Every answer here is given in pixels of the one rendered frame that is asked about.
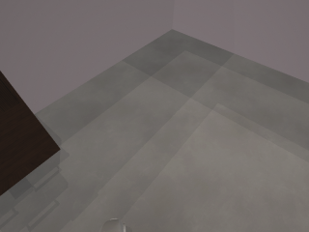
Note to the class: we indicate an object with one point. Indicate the left robot thigh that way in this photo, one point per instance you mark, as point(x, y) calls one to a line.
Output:
point(113, 225)

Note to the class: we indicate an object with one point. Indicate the drawer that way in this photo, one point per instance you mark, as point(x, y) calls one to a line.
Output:
point(7, 97)

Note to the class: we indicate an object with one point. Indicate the cabinet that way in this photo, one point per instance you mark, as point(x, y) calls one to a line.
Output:
point(24, 143)

